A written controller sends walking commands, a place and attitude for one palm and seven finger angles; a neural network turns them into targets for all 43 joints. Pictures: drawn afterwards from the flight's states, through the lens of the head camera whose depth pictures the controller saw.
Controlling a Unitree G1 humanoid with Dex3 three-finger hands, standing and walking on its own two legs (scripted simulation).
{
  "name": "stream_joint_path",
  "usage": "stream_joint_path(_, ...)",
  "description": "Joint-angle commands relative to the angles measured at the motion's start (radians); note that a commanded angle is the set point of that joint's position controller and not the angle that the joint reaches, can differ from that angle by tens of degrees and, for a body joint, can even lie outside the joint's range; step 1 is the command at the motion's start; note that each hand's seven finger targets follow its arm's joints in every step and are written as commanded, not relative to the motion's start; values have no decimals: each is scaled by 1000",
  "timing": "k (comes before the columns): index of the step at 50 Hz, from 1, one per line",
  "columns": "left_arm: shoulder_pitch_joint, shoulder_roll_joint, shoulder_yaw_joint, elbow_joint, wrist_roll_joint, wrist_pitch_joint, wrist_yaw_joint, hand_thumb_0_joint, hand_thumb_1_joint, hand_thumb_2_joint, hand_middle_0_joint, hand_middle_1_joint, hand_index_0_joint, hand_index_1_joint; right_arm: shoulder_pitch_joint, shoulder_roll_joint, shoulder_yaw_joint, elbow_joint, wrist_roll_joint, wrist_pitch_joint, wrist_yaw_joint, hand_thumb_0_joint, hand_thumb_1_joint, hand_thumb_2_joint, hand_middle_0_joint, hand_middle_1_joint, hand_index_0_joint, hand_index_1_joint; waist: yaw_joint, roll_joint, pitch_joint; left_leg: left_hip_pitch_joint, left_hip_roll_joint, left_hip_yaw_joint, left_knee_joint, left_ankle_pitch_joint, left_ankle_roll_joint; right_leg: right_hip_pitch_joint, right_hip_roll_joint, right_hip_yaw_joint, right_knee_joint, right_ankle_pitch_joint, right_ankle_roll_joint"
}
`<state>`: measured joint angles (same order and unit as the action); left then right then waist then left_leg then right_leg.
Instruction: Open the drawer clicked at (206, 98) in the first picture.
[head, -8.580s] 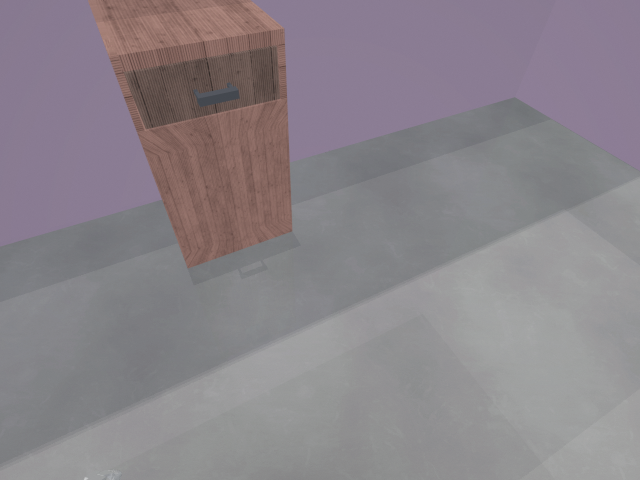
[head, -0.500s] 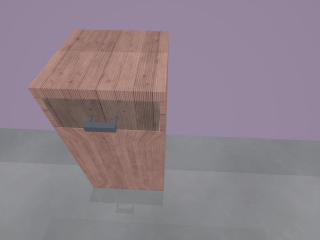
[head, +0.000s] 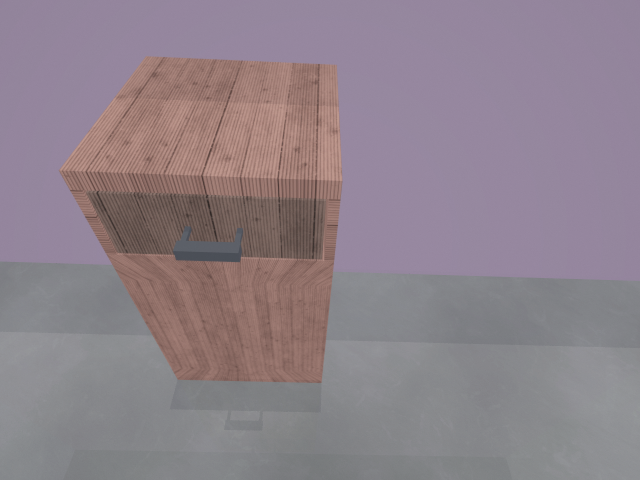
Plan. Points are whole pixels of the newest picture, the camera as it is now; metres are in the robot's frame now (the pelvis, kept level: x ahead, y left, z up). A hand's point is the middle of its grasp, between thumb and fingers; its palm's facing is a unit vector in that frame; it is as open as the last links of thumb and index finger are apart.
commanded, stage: look again from close up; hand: left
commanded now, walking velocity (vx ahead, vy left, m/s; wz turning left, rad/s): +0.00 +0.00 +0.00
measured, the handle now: (210, 241) +0.51 +0.23 -0.05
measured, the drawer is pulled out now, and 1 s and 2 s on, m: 0.00 0.00 0.00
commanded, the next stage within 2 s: raise the hand with hooked fingers in 0.26 s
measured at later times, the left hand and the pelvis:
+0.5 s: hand out of the picture +0.09 +0.21 -0.09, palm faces -0.05 -0.86 -0.51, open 7.4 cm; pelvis +0.00 +0.01 +0.00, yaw +1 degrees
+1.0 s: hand (143, 432) +0.18 +0.22 -0.02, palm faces +0.12 -0.04 -0.99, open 9.9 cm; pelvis -0.01 -0.05 -0.05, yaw +3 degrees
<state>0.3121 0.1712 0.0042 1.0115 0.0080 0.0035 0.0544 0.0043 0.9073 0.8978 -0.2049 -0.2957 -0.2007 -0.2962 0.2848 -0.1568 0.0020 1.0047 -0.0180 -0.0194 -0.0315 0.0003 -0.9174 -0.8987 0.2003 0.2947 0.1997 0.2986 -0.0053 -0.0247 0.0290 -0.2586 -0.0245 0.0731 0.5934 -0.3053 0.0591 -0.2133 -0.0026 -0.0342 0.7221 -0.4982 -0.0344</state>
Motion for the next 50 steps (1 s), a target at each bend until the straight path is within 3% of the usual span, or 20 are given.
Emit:
stream_joint_path(1,133,59,8,-2,10,-2,-12,0,900,900,-200,-300,-200,-300,-38,-108,-9,-52,2,7,2,0,-900,-900,200,300,200,300,61,95,66,-203,166,-228,-243,-62,79,73,-33,50,-210,142,-8)
stream_joint_path(3,89,81,1,-15,13,-7,-17,0,900,900,-200,-300,-200,-300,-12,-104,-15,-51,1,11,11,0,-900,-900,200,300,200,300,25,48,92,-162,106,-204,-264,-244,28,-38,-65,116,-302,8,-28)
stream_joint_path(5,46,89,0,-25,12,-14,-17,0,900,900,-200,-300,-200,-300,23,-106,-17,-34,1,17,14,0,-900,-900,200,300,200,300,3,-52,130,-106,93,-178,-222,-172,16,-127,-73,145,-343,-40,-33)
stream_joint_path(6,30,87,-1,-28,11,-13,-16,0,900,900,-200,-300,-200,-300,48,-101,-15,-20,0,16,14,0,-900,-900,200,300,200,300,-9,-31,139,-83,99,-183,-241,-154,17,-146,-65,129,-338,-22,-30)
stream_joint_path(13,95,62,-4,9,11,-14,-17,0,900,900,-200,-300,-200,-300,72,-119,-7,13,6,-7,7,0,-900,-900,200,300,200,300,20,76,51,-69,158,-252,-357,-165,40,-26,-42,53,-267,169,-7)
stream_joint_path(17,109,54,-7,43,8,-22,-17,0,900,900,-200,-300,-200,-300,87,-102,0,42,9,-15,3,0,-900,-900,200,300,200,300,17,61,27,-12,143,-211,-319,-13,31,-11,-63,65,-297,237,-4)
stream_joint_path(18,135,87,-13,64,21,-33,19,0,900,900,-200,-300,-200,-300,-21,-137,-6,-33,16,-9,12,0,-900,-900,200,300,200,300,41,-60,127,-112,126,-131,-124,110,-20,-41,-98,74,-352,314,7)
stream_joint_path(19,-587,396,-11,-1466,157,-208,49,0,877,890,-202,-315,-202,-315,40,-279,-27,-388,80,-171,-34,0,-900,-900,200,300,200,300,-93,235,-401,267,49,-118,-197,222,-6,-74,19,68,-208,350,-24)
stream_joint_path(20,-192,360,33,-1250,160,-143,135,0,853,880,-203,-330,-203,-330,-58,-215,-2,-292,69,-270,-77,0,-900,-900,200,300,200,300,9,361,-428,331,108,-167,-201,225,-61,-148,5,-14,-91,192,-22)
stream_joint_path(21,81,186,-46,-1132,153,2,185,0,830,870,-205,-345,-205,-345,-77,-162,-25,-273,82,-313,-75,0,-900,-900,200,300,200,300,2,299,-252,154,103,-198,-275,59,-103,-252,13,-24,-26,78,-2)
stream_joint_path(22,171,49,-143,-1043,185,39,191,0,807,860,-207,-360,-207,-360,-47,-152,-26,-251,89,-319,-78,0,-900,-900,200,300,200,300,-14,209,-149,87,87,-179,-238,57,-75,-270,7,-21,-35,114,7)
stream_joint_path(25,92,192,-90,-1099,476,30,282,0,737,830,-212,-405,-212,-405,-110,-218,-37,-372,19,-284,-60,0,-900,-900,200,300,200,300,-28,36,-106,-97,49,-179,-70,9,-37,-329,28,-6,-104,161,-20)
stream_joint_path(27,212,194,-60,-1000,693,34,342,0,690,810,-215,-435,-215,-435,-160,-215,-61,-460,-19,-218,-32,0,-900,-900,200,300,200,300,32,-106,-163,-180,22,-134,16,57,-40,-358,49,21,-84,90,-31)
stream_joint_path(29,406,122,-95,-900,859,44,382,0,643,790,-218,-465,-218,-465,-236,-214,-76,-535,-37,-129,8,0,-900,-900,200,300,200,300,91,-184,-99,-251,7,-99,61,64,-42,-400,55,45,-79,66,-45)
stream_joint_path(32,488,178,-28,-954,985,6,403,0,573,760,-223,-510,-223,-510,-302,-198,-70,-610,-26,-16,64,0,-900,-900,200,300,200,300,159,-147,-188,-295,-7,-66,97,164,-47,-285,39,101,-26,304,-58)
stream_joint_path(35,380,273,37,-1070,1059,-37,431,0,503,730,-228,-555,-228,-555,-312,-189,-62,-644,-27,31,80,0,-900,-900,200,300,200,300,155,-58,-252,-290,-18,-55,141,206,-36,-285,35,145,16,406,-51)
stream_joint_path(40,2,381,127,-1306,1106,-133,515,0,387,680,-237,-630,-237,-630,-300,-184,-68,-658,-75,69,68,0,-900,-900,200,300,200,300,79,100,-388,-180,-30,-85,294,184,-17,-468,18,223,57,336,-43)
stream_joint_path(42,-119,381,115,-1346,1085,-162,527,0,340,660,-240,-660,-240,-660,-298,-183,-69,-644,-82,69,55,0,-900,-900,200,300,200,300,34,86,-375,-182,-32,-101,349,122,-9,-544,12,243,42,254,-33)
stream_joint_path(47,-101,372,76,-1268,1035,-103,481,0,223,610,-248,-735,-248,-735,-303,-185,-57,-628,-62,74,44,0,-900,-900,200,300,200,300,25,92,-357,-253,-36,-89,333,106,-6,-446,11,224,19,323,-20)
stream_joint_path(50,-15,374,63,-1216,1000,-9,405,0,153,580,-253,-780,-253,-780,-309,-174,-39,-629,-41,93,29,0,-900,-900,200,300,200,300,54,-14,-347,-307,-36,-76,256,136,-12,-240,-7,237,-24,535,13)
